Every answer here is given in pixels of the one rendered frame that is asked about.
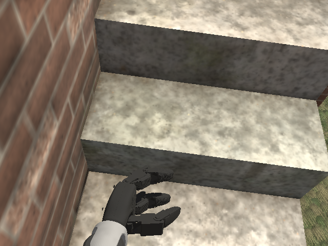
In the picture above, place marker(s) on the left robot hand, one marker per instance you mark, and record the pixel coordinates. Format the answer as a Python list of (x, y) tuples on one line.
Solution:
[(124, 204)]

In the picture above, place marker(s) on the left robot forearm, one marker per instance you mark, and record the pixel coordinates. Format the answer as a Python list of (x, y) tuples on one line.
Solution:
[(108, 233)]

